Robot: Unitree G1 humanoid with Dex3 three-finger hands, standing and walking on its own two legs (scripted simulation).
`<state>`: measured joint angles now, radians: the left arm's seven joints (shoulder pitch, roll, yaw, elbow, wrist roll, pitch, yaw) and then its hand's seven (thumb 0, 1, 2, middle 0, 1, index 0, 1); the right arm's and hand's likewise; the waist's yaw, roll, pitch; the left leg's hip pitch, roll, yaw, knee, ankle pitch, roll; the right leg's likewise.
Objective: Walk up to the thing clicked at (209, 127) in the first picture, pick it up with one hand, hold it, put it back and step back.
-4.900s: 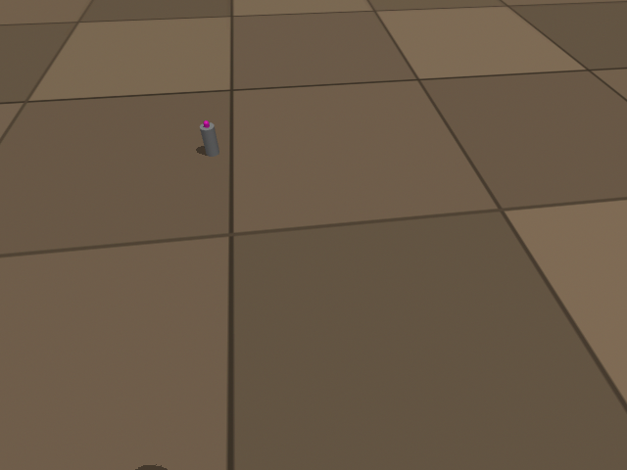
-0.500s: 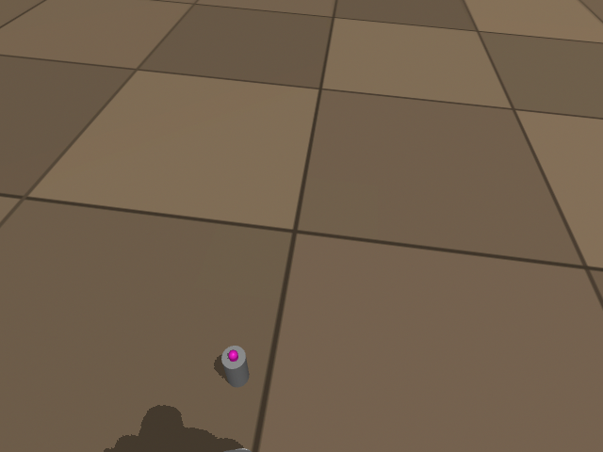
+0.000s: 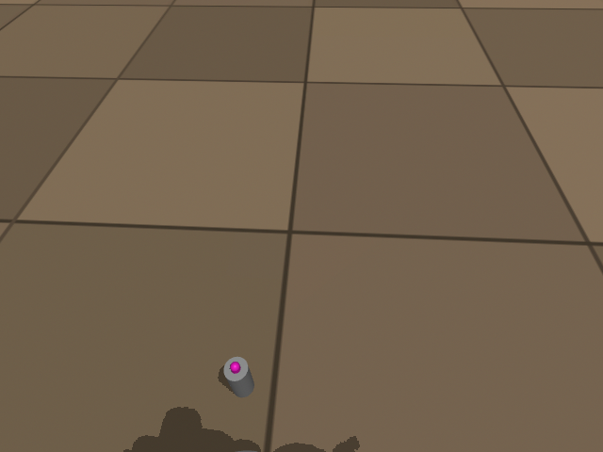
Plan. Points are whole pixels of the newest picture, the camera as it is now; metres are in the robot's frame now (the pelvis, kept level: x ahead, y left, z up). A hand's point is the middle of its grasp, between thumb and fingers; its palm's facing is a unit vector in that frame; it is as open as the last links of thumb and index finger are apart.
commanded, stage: walk up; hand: left
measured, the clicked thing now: (239, 376) +0.43 +0.23 -0.66
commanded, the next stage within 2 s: stand in 1.48 s
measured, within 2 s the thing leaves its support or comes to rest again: neither
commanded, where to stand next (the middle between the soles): +0.09 +0.01 m, yaw +2 degrees
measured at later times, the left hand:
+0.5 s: hand out of the picture +0.13 +0.25 -0.13, palm faces -0.02 -0.95 -0.32, open 7.4 cm
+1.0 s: hand out of the picture +0.11 +0.25 -0.13, palm faces +0.00 -0.94 -0.34, open 7.4 cm
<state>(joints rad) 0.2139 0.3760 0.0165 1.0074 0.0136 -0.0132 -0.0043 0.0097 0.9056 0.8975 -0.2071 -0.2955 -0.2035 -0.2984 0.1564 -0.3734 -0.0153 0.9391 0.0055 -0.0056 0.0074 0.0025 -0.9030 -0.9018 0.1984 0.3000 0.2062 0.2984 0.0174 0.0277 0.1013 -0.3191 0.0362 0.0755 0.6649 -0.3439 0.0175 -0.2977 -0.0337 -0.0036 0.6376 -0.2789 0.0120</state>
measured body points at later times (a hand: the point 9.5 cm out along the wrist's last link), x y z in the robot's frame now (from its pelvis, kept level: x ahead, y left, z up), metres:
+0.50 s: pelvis +0.03 +0.00 +0.02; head +0.04 +0.01 +0.47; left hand +0.13 +0.29 -0.11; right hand +0.10 -0.32 -0.10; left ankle +0.05 +0.12 -0.72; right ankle +0.04 -0.13 -0.72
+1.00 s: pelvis +0.04 +0.00 +0.03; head +0.05 +0.00 +0.48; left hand +0.11 +0.30 -0.11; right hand +0.13 -0.30 -0.11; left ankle +0.05 +0.12 -0.72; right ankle +0.04 -0.13 -0.72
